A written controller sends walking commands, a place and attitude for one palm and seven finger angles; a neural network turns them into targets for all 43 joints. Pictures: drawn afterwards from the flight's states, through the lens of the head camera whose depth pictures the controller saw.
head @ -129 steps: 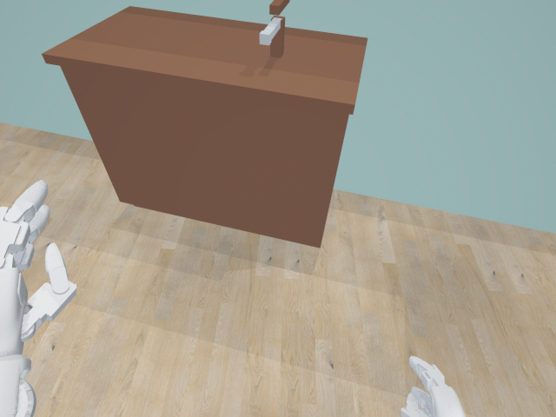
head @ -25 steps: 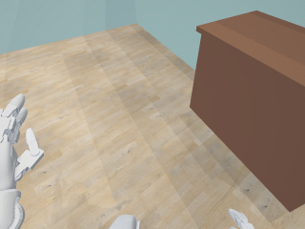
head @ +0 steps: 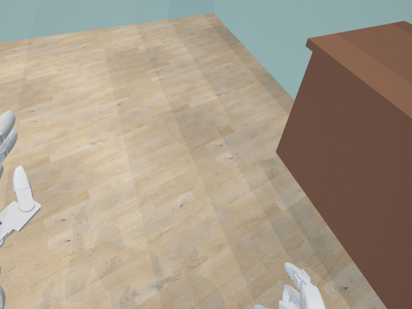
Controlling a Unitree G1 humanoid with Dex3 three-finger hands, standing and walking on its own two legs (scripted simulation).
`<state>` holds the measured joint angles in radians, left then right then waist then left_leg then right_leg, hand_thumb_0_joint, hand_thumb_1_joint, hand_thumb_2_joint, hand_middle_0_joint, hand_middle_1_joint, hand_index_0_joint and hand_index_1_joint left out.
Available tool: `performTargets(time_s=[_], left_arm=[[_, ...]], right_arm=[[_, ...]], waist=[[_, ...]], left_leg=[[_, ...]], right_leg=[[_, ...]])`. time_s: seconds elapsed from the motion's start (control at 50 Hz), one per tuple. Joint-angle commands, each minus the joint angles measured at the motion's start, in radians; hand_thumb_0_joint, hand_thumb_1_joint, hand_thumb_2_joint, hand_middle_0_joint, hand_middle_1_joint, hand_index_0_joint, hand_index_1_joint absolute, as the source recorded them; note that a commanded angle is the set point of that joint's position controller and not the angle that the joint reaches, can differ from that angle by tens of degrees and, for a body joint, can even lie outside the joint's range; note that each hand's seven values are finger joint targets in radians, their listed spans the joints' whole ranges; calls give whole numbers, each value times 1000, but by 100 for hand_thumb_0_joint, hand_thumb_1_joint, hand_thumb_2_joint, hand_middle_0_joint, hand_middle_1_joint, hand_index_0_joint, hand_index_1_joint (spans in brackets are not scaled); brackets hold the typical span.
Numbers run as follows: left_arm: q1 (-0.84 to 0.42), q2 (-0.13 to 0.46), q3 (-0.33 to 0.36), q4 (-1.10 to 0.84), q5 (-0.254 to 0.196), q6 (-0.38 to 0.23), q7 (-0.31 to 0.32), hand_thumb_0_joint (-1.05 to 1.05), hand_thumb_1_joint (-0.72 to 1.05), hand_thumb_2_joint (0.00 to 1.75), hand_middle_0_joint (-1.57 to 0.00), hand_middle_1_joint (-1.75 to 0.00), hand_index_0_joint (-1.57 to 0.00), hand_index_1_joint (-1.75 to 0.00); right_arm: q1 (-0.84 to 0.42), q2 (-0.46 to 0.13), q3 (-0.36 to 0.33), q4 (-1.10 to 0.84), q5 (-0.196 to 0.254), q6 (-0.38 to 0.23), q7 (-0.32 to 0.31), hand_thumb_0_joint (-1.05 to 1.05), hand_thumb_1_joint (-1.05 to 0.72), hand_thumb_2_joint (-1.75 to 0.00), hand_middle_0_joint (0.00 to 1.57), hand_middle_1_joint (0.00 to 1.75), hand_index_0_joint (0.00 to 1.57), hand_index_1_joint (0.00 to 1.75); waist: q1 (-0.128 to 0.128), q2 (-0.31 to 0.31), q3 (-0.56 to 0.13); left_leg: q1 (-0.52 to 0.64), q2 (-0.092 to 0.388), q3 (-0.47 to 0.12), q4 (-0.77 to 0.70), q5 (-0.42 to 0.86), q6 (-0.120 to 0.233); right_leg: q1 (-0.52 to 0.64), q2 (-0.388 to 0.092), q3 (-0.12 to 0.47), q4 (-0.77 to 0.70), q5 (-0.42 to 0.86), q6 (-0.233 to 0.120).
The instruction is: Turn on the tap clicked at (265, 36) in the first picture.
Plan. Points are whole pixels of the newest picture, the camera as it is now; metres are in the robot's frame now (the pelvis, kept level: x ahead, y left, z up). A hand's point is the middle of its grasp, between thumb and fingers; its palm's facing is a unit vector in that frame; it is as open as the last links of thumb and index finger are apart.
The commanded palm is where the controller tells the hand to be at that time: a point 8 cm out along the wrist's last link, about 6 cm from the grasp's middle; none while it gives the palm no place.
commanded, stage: turn to face it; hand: left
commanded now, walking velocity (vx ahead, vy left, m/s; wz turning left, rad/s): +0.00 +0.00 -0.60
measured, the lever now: out of the picture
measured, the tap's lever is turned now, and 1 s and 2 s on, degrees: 0 0 0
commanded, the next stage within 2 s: none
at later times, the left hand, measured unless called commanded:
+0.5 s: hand (107, 146) +0.32 +0.18 +0.18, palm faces +0.28 -0.87 -0.40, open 7.4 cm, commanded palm +0.27 +0.22 +0.18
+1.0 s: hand (203, 153) +0.31 +0.03 +0.18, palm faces -0.03 -0.86 -0.51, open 7.4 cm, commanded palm +0.29 +0.09 +0.18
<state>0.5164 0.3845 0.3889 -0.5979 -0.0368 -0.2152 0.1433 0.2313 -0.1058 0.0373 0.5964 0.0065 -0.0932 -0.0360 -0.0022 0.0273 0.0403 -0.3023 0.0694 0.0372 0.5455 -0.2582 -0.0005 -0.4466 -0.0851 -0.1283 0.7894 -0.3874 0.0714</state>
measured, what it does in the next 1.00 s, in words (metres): steps on the spot, turning right: right foot, then left foot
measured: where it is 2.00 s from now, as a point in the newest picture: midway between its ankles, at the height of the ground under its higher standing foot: outside the picture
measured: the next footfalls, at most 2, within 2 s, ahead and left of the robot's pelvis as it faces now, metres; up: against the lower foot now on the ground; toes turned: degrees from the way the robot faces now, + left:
right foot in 0.06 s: +0.10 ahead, -0.13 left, +0.00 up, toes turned -8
left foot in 0.36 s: +0.12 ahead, +0.09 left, +0.00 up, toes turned +3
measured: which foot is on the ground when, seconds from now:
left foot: down 0.00-0.08, up 0.10-0.34, down 0.36-0.70, up 0.72-1.00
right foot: up 0.00-0.04, down 0.06-0.38, up 0.40-0.66, down 0.68-1.00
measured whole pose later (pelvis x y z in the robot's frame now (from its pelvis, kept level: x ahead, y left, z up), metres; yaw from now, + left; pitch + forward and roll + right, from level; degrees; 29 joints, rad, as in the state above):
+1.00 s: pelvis +0.02 -0.08 +0.00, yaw -27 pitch +1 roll +3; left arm 0.54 0.41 0.41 -0.55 -0.06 -0.19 0.14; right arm 0.18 -0.25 -0.03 0.58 0.01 0.05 -0.03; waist -0.01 0.00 0.06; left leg -0.49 0.06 0.03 1.00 -0.41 -0.09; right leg -0.36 0.07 0.01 0.51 -0.16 -0.10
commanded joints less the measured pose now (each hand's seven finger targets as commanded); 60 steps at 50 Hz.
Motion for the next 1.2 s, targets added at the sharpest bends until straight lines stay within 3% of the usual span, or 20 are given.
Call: performTargets(time_s=[0.0, 0.04, 0.06, 0.08, 0.1, 0.18, 0.3, 0.38, 0.42, 0.48, 0.62, 0.64, 0.68, 0.7, 0.74, 0.8, 1.04, 1.12, 1.14, 1.18], left_arm=[[-88, 100, 68, -63, 4, -12, 22, 0, 90, 90, -20, -30, -20, -30], [-189, 132, 58, -36, 26, -10, 27, 0, 90, 90, -20, -30, -20, -30], [-222, 175, 69, -22, 31, -6, 34, 0, 90, 90, -20, -30, -20, -30], [-253, 169, 64, -3, 20, -1, 24, 0, 90, 90, -20, -30, -20, -30], [-277, 162, 44, -9, 23, -3, 23, 0, 90, 90, -20, -30, -20, -30], [-223, 154, 56, -92, 24, -37, 34, 0, 90, 90, -20, -30, -20, -30], [-124, 156, 98, -163, 7, -50, 42, 0, 90, 90, -20, -30, -20, -30], [-102, 145, 80, -126, 11, -77, 22, 0, 90, 90, -20, -30, -20, -30], [-147, 118, 35, -147, 19, -81, 10, 0, 90, 90, -20, -30, -20, -30], [-127, 100, 25, -146, 16, -51, 3, 0, 90, 90, -20, -30, -20, -30], [-71, 171, 97, -181, 3, -24, 6, 0, 90, 90, -20, -30, -20, -30], [-73, 183, 109, -186, 7, -25, 8, 0, 90, 90, -20, -30, -20, -30], [-34, 258, 196, -160, 0, -33, 28, 0, 90, 90, -20, -30, -20, -30], [17, 242, 204, -133, -22, -13, 31, 0, 90, 90, -20, -30, -20, -30], [63, 237, 226, -187, -25, -22, 39, 0, 90, 90, -20, -30, -20, -30], [51, 193, 193, -163, -28, -30, 32, 0, 90, 90, -20, -30, -20, -30], [-51, 169, 101, -95, -17, -16, 28, 0, 90, 90, -20, -30, -20, -30], [-130, 166, 75, -130, -5, -20, 15, 0, 90, 90, -20, -30, -20, -30], [-144, 166, 71, -132, -4, -25, 9, 0, 90, 90, -20, -30, -20, -30], [-209, 162, 72, -175, 4, -46, -3, 0, 90, 90, -20, -30, -20, -30]], right_arm=[[-79, -194, -73, -111, 9, -40, -39, 0, -90, -90, 20, 30, 20, 30], [-73, -177, -64, -99, 4, -32, -45, 0, -90, -90, 20, 30, 20, 30], [-71, -163, -55, -101, -4, -28, -48, 0, -90, -90, 20, 30, 20, 30], [-105, -188, -66, -107, -6, -44, -47, 0, -90, -90, 20, 30, 20, 30], [-125, -204, -70, -104, -5, -43, -42, 0, -90, -90, 20, 30, 20, 30], [-156, -172, -40, -110, -12, -9, -42, 0, -90, -90, 20, 30, 20, 30], [-108, -189, -76, -168, -6, 22, -41, 0, -90, -90, 20, 30, 20, 30], [-101, -203, -83, -201, -13, 11, -28, 0, -90, -90, 20, 30, 20, 30], [-84, -223, -96, -194, -4, 3, -5, 0, -90, -90, 20, 30, 20, 30], [-65, -239, -102, -207, 4, -2, 20, 0, -90, -90, 20, 30, 20, 30], [-59, -229, -92, -227, 13, -12, 24, 0, -90, -90, 20, 30, 20, 30], [-56, -224, -90, -223, 17, -9, 28, 0, -90, -90, 20, 30, 20, 30], [-90, -175, -72, -248, 18, -2, 19, 0, -90, -90, 20, 30, 20, 30], [-96, -195, -85, -233, 20, 4, 19, 0, -90, -90, 20, 30, 20, 30], [-113, -157, -59, -194, 9, 43, 21, 0, -90, -90, 20, 30, 20, 30], [-143, -163, -65, -168, 6, 77, 17, 0, -90, -90, 20, 30, 20, 30], [-136, -215, -78, -202, 5, 104, 1, 0, -90, -90, 20, 30, 20, 30], [-108, -211, -72, -209, 0, 121, 8, 0, -90, -90, 20, 30, 20, 30], [-95, -216, -76, -211, -1, 121, 6, 0, -90, -90, 20, 30, 20, 30], [-121, -250, -90, -240, -9, 110, 1, 0, -90, -90, 20, 30, 20, 30]], waist=[[13, 111, -153], [-4, -58, -158], [-12, -262, -166], [15, -351, -137], [10, -314, -123], [10, -209, -154], [4, -53, -212], [17, 360, -159], [14, 218, -131], [1, 251, -129], [14, 226, -172], [15, 163, -196], [34, -262, -241], [36, -290, -281], [11, -156, -283], [0, -117, -247], [46, -153, -182], [29, -100, -181], [22, -73, -172], [27, 216, -102]], left_leg=[[40, 147, -67, -84, 37, 109], [-71, 72, 21, 135, -80, 50], [-221, -28, 72, 314, -201, 4], [-259, -61, 22, 455, -290, -16], [-283, -37, -22, 533, -274, -24], [-130, -9, 32, 314, -192, -37], [134, 5, 82, -92, 95, -44], [246, 398, -232, -203, 622, 142], [300, 369, -97, -126, 745, 124], [247, 304, 77, -120, 696, 61], [196, 298, 167, 49, 554, 8], [135, 269, 177, 159, 493, -10], [-269, 36, 151, 567, -351, -86], [-296, 35, 0, 666, -387, -92], [-362, 48, -54, 759, -263, -100], [-331, 43, -48, 737, -164, -110], [-98, -32, -8, 217, -207, -64], [125, -28, 22, -64, -149, -30], [216, 5, 23, -159, -134, -12], [273, 287, -205, -301, -132, 104]], right_leg=[[229, 80, -81, -268, 104, -2], [336, -54, 104, -397, 165, -73], [411, -229, 395, -447, 312, -166], [367, -287, 522, -489, 357, -214], [362, -294, 559, -485, 380, -241], [310, -195, 257, -379, 697, -227], [214, -127, 266, -280, 528, -159], [-85, 60, 109, 178, -184, -39], [-132, 44, 101, 165, -104, -38], [-36, 64, 20, 48, -2, -28], [205, 97, -43, -266, 161, -30], [304, 65, -11, -329, 299, -46], [537, -213, 434, -306, 1185, -210], [503, -252, 503, -306, 1180, -206], [554, -220, 422, -289, 987, -236], [431, -164, 337, -352, 757, -209], [206, -117, 537, -518, 167, -230], [78, -69, 536, -515, 78, -171], [7, -26, 506, -478, 39, -135], [-186, 151, 311, -142, -51, -56]])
